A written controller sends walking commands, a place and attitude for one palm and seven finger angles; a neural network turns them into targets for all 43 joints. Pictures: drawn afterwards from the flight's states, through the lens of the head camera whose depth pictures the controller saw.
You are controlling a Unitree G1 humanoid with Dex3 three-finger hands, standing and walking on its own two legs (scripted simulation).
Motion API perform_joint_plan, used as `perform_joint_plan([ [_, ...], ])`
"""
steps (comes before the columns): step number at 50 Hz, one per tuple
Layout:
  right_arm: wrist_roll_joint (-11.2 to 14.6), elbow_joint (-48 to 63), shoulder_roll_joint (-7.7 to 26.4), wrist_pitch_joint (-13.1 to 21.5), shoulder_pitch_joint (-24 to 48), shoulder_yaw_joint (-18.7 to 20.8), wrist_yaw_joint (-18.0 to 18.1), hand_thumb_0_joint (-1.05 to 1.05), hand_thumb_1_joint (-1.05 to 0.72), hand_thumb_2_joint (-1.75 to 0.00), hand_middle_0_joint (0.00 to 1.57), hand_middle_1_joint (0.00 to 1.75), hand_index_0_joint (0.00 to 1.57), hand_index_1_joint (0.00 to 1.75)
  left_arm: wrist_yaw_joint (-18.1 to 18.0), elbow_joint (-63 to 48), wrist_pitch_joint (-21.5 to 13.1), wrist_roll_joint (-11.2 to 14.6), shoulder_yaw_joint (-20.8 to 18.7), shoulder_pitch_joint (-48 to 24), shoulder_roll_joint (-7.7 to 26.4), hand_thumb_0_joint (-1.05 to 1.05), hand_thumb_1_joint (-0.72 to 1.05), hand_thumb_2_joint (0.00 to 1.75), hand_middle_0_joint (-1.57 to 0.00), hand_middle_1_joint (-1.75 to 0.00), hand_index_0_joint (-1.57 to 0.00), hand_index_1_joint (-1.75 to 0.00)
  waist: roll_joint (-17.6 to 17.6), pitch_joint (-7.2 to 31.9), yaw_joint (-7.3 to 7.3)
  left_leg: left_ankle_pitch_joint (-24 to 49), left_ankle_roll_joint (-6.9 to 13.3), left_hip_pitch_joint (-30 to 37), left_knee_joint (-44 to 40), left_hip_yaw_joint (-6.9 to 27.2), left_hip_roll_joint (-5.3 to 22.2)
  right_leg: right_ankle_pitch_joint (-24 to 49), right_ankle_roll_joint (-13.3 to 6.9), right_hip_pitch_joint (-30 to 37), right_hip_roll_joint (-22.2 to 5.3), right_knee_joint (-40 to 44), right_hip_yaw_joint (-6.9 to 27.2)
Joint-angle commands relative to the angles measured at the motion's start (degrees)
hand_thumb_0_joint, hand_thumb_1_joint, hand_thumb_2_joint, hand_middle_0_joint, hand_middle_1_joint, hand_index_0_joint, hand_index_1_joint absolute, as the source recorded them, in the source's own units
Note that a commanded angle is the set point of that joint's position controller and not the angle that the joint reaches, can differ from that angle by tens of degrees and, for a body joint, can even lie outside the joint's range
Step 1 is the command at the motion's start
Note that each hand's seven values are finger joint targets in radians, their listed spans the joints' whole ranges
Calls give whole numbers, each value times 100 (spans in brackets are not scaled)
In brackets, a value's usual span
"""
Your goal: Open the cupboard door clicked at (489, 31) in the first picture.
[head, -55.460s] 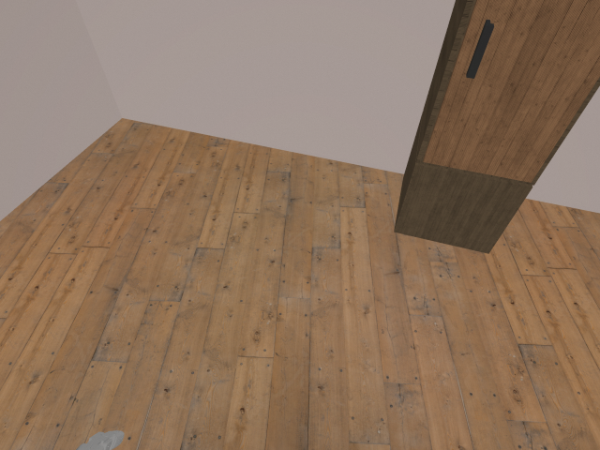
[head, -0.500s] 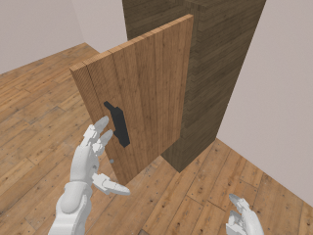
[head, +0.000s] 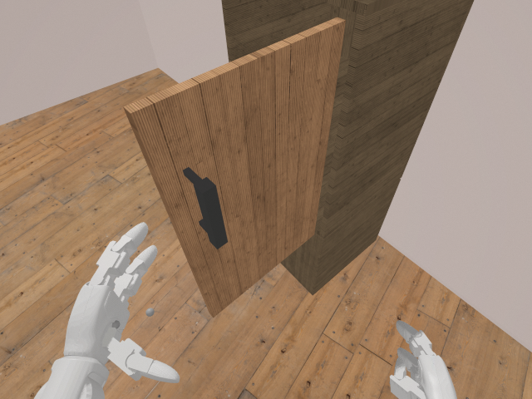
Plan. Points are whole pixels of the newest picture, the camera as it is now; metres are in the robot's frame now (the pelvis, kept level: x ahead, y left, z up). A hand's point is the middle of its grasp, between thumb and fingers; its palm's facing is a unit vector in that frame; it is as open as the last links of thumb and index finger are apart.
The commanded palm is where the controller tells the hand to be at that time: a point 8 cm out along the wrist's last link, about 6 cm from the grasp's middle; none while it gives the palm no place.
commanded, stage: draw the hand back to the body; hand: left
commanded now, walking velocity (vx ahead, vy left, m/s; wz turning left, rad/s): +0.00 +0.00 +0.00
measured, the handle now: (204, 208) +0.37 +0.13 +0.10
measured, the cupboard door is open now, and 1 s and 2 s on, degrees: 92 92 92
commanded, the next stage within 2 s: step back with the hand held close in 1.60 s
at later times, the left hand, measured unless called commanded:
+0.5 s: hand (109, 306) +0.20 +0.20 +0.13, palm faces +0.04 -1.00 -0.07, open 16.3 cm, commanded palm +0.16 +0.26 +0.13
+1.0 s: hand (43, 276) +0.21 +0.26 +0.17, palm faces +0.38 -0.84 -0.39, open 11.8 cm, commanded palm +0.16 +0.30 +0.18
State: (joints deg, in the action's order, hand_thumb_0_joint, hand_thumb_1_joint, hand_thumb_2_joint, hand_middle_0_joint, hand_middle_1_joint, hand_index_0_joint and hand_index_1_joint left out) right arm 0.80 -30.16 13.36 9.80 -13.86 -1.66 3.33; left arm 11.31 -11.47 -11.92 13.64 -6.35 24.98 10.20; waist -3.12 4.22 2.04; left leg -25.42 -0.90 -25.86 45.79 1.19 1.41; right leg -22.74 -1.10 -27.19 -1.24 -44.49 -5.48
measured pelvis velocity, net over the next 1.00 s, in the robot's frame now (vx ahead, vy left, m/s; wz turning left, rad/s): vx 0.01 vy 0.02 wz -0.03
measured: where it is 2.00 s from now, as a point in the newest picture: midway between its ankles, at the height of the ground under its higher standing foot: outside the picture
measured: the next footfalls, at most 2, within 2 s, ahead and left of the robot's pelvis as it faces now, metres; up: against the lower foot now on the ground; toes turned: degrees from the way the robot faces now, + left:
none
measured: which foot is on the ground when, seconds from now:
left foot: down 0.00-1.00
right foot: down 0.00-1.00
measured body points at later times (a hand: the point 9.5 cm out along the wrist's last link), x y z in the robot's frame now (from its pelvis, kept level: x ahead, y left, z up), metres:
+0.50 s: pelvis -0.01 +0.01 +0.01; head -0.02 +0.00 +0.46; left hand +0.19 +0.25 +0.13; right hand +0.18 -0.21 -0.06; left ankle -0.02 +0.13 -0.71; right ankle +0.00 -0.11 -0.71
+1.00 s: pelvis +0.01 +0.02 +0.03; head +0.00 +0.00 +0.48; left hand +0.18 +0.31 +0.19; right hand +0.19 -0.19 -0.05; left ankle -0.02 +0.13 -0.71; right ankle +0.00 -0.11 -0.71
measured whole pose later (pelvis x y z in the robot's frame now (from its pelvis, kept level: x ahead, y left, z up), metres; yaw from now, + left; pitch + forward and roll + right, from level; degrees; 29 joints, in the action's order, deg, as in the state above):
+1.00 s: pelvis +0.01 +0.02 +0.03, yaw -1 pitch -3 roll -1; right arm -0.8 -36.7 12.1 9.1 -11.8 -2.8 4.9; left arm -6.5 -20.6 -4.5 1.8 -14.4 26.1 17.6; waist -3.7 -1.4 3.9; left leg -17.0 0.9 -5.1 25.5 -1.2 0.1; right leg -13.6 0.8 -6.9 -1.7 -24.1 -3.4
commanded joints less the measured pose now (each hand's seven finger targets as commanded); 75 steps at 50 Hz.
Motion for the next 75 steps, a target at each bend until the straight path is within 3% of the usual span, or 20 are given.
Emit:
perform_joint_plan([
  [1, 30, 884, 576, 454, 378, 235, 81, 0, -90, -90, 20, 30, 20, 30, -2, -1352, -497, 66, -148, -717, 500, 0, -50, 30, -15, -30, -15, -30, 333, 740, -174, 1472, 120, -70, -479, 25, -254, 1620, 42, 565, 119, 554, 275],
  [5, 42, 884, 551, 516, 386, 215, 108, 0, -90, -90, 20, 30, 20, 30, -107, -1615, -459, 5, -421, -776, 804, 0, -50, 30, -15, -30, -15, -30, 84, 958, -73, 1450, 119, 30, -569, 45, -241, 1481, 12, 722, 98, 552, 269],
  [7, 50, 889, 545, 513, 410, 209, 116, 0, -90, -90, 20, 30, 20, 30, -161, -1576, -344, 13, -645, -505, 970, 0, -50, 30, -15, -30, -15, -30, 201, 1025, 13, 1487, 121, 15, -602, 45, -229, 1486, 7, 862, 111, 584, 276],
  [13, 127, 923, 538, 526, 564, 129, 164, 0, -90, -90, 20, 30, 20, 30, -49, -1440, 88, 255, -739, -512, 857, 0, -50, 30, -15, -30, -15, -30, 284, 568, 28, 1244, 117, -4, -804, 21, -215, 1195, 40, 864, 105, 863, 254],
  [16, 150, 921, 571, 604, 576, 102, 183, 0, -90, -90, 20, 30, 20, 30, 46, -1653, 241, 299, -678, -716, 880, 0, -50, 30, -15, -30, -15, -30, 36, 502, -4, 1181, 116, 163, -899, 40, -212, 1104, 35, 805, 128, 939, 220],
  [17, 141, 898, 590, 628, 573, 91, 194, 0, -90, -90, 20, 30, 20, 30, 65, -1648, 275, 314, -686, -769, 912, 0, -50, 30, -15, -30, -15, -30, 258, 426, -40, 1176, 136, 144, -905, 64, -200, 1057, 41, 843, 137, 993, 229],
  [21, 144, 858, 602, 724, 533, 96, 206, 0, -90, -90, 20, 30, 20, 30, 92, -1846, 345, 319, -883, -677, 1040, 0, -50, 30, -15, -30, -15, -30, 197, 556, 30, 1323, 114, 353, -1025, 102, -187, 1234, 35, 946, 158, 979, 140],
  [26, 155, 780, 578, 796, 575, 71, 216, 0, -90, -90, 20, 30, 20, 30, 106, -1969, 464, 377, -1120, -627, 1171, 0, -32, 37, -16, -30, -16, -30, 55, 431, 75, 1396, 102, 501, -1139, 95, -187, 1317, 30, 1032, 158, 1094, 105],
  [27, 35, 685, 563, 689, 547, 133, 317, 0, -90, -90, 20, 30, 20, 30, -715, -2134, 435, -535, -1339, -702, 2065, 0, -29, 39, -16, -30, -16, -30, 203, 300, 174, 1245, 151, 486, -1371, -34, -136, 1070, -31, 1344, 64, 1500, 409],
  [28, -27, 712, 453, 656, 641, 73, 339, 0, -90, -90, 20, 30, 20, 30, -1052, -2100, 473, -622, -1020, -555, 1485, 0, -26, 40, -16, -30, -16, -30, 209, -59, 72, 1111, 145, 513, -1493, -36, -161, 891, -17, 1280, 17, 1671, 394],
  [29, -25, 690, 450, 625, 590, 72, 341, 0, -90, -90, 20, 30, 20, 30, -1220, -1950, 523, -682, -897, -368, 1294, 0, -22, 42, -16, -30, -16, -30, 318, -195, 43, 1115, 140, 560, -1522, -37, -145, 882, -4, 1239, 6, 1709, 356],
  [35, -91, 526, 490, 465, 710, 69, 283, 0, -90, -90, 20, 30, 20, 30, -1735, -2383, 427, -1090, -879, -387, 1422, 0, -1, 51, -17, -30, -17, -30, -205, 58, 72, 1711, 140, 1255, -1993, -54, -89, 1392, -19, 1817, 17, 1883, 253],
  [38, -111, 447, 499, 437, 775, 84, 272, 0, -90, -90, 20, 30, 20, 30, -1844, -2336, 397, -1150, -1011, -312, 1529, 0, 9, 55, -17, -30, -17, -30, 31, 2, 99, 1884, 139, 1390, -2190, -36, -49, 1500, -11, 2029, 32, 2019, 236],
  [48, -142, 253, 483, 214, 919, 148, 228, 0, -90, -90, 20, 30, 20, 30, -1905, -2034, 344, -1195, -1441, -348, 1642, 0, 44, 70, -18, -30, -18, -30, 70, -206, 173, 2483, 106, 1742, -2561, -95, -5, 1946, -14, 2440, 64, 2306, 234],
  [53, -160, 241, 482, 152, 963, 176, 188, 0, -90, -90, 20, 30, 20, 30, -1893, -2186, 319, -1168, -1659, -427, 1768, 0, 62, 78, -19, -30, -19, -30, -167, -79, 214, 2840, 92, 1934, -2600, -117, -14, 2233, -10, 2613, 63, 2373, 265],
  [61, -157, 177, 493, 40, 950, 246, 169, 0, -90, -90, 20, 30, 20, 30, -1893, -2213, 304, -1124, -2080, -513, 2006, 0, 90, 90, -20, -30, -20, -30, -116, 13, 228, 3298, 101, 2125, -2571, -190, -8, 2630, 13, 2714, 85, 2449, 288],
  [65, -154, 162, 518, -9, 951, 267, 148, 0, -90, -90, 20, 30, 20, 30, -1841, -1961, 362, -1121, -1816, -454, 1736, 0, 90, 90, -20, -30, -20, -30, 5, -143, 188, 3243, 127, 2155, -2602, -225, 2, 2589, 44, 2607, 87, 2513, 263],
  [69, -154, 183, 524, -39, 990, 290, 158, 0, -90, -90, 20, 30, 20, 30, -1843, -1918, 349, -1110, -1882, -496, 1835, 0, 90, 90, -20, -30, -20, -30, 191, -146, 202, 2849, 164, 2131, -2655, -225, -23, 2371, 50, 2599, 91, 2581, 284],
  [72, -174, 171, 511, -33, 1011, 280, 175, 0, -90, -90, 20, 30, 20, 30, -1866, -2044, 332, -1131, -2001, -521, 1989, 0, 90, 90, -20, -30, -20, -30, -113, -11, 243, 2968, 162, 2172, -2618, -246, -66, 2512, 27, 2722, 75, 2570, 324],
  [75, -176, 180, 481, -1, 1024, 276, 172, 0, -90, -90, 20, 30, 20, 30, -1882, -2234, 294, -1140, -1997, -525, 1982, 0, 90, 90, -20, -30, -20, -30, -85, 100, 241, 3093, 149, 2231, -2620, -226, -57, 2589, 36, 2759, 86, 2559, 312],
])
